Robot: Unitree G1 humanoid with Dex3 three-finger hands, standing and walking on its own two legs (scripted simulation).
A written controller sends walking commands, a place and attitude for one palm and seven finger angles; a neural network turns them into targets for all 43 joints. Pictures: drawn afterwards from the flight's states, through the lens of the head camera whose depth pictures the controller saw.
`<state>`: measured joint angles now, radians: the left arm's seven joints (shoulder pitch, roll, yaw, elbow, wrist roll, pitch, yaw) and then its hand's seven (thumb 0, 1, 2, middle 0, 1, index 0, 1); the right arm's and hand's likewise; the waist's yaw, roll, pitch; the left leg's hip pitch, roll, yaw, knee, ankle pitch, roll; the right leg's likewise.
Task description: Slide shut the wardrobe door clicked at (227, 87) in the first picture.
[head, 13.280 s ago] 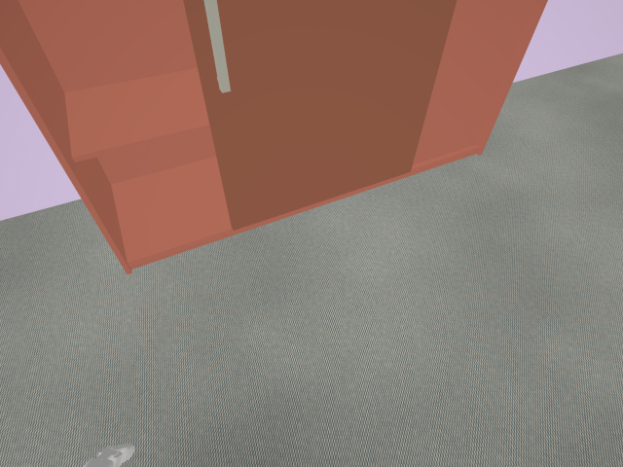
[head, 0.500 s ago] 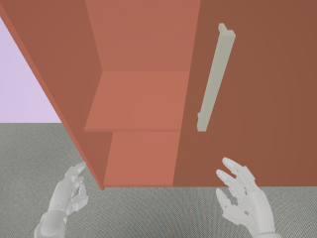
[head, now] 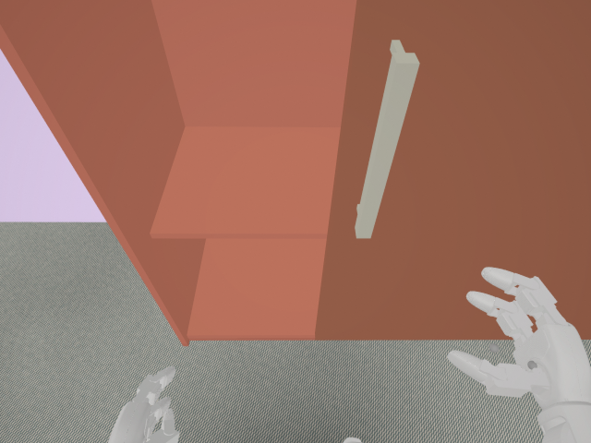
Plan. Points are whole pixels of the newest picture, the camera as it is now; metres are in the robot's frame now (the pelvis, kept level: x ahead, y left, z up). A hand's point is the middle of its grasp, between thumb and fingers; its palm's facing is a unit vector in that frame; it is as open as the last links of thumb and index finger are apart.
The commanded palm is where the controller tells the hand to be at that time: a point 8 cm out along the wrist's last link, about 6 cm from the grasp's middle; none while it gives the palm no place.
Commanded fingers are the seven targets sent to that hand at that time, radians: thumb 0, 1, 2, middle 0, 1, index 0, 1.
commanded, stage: raise the hand with hooked fingers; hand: right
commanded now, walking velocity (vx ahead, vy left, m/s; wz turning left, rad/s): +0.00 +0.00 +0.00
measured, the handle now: (376, 155) +0.51 -0.08 +0.13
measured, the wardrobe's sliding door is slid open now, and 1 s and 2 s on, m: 0.43 0.43 0.43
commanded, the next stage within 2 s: move the hooked fingers beside the handle in 1.18 s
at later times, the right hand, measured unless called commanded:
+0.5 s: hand (576, 313) +0.26 -0.27 +0.13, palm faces -0.01 +1.00 -0.09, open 13.8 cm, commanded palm +0.23 -0.32 +0.13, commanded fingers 0.00 0.50 -0.30 0.30 1.20 0.30 1.20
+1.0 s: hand (582, 292) +0.27 -0.27 +0.15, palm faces -0.02 +1.00 -0.07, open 13.9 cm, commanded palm +0.25 -0.32 +0.15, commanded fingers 0.00 0.50 -0.30 0.30 1.20 0.30 1.20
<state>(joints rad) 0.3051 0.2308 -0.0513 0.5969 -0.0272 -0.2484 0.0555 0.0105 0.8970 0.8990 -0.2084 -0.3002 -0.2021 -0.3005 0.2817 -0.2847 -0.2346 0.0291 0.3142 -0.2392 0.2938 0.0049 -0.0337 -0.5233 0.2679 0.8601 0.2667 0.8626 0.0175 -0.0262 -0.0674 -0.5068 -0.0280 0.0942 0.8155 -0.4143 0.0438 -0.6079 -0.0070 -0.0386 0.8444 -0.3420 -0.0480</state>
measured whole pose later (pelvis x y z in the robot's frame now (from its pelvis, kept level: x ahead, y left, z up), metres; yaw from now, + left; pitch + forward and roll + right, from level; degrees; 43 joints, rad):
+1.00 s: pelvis +0.01 +0.00 +0.03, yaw -1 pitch +0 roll +1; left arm 0.27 0.30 -0.06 0.64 -0.04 -0.29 0.07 0.01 0.90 0.90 -0.21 -0.30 -0.20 -0.30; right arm -0.01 -0.44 -0.44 0.29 0.36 -0.14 0.56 -0.01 0.49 -0.30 0.31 1.20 0.30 1.20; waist -0.01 -0.03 -0.02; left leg -0.25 -0.03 0.09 0.56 -0.32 0.04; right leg -0.36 0.01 -0.03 0.61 -0.25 -0.05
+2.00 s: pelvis +0.03 +0.00 +0.03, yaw +0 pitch +3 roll +1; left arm 0.28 0.29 -0.05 0.66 -0.05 -0.24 0.08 0.01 0.90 0.90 -0.21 -0.30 -0.20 -0.30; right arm -0.25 -0.38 -0.33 0.46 0.28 -0.14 0.42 -0.01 0.50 -0.30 0.30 1.20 0.30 1.20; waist 0.01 -0.04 -0.02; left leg -0.30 -0.02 0.08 0.58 -0.34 0.04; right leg -0.40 0.01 -0.04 0.61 -0.27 -0.04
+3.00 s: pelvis +0.02 +0.01 +0.02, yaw +1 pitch +7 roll +0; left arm 0.35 0.29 -0.03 0.68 -0.03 -0.10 0.02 0.01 0.90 0.90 -0.20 -0.30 -0.20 -0.30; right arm -0.66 -0.34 -0.28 0.90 0.17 -0.26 0.23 -0.01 0.49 -0.30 0.30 1.20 0.30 1.20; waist 0.08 -0.04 -0.04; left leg -0.42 -0.04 0.06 0.64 -0.35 0.05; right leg -0.49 0.00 -0.06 0.65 -0.28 -0.04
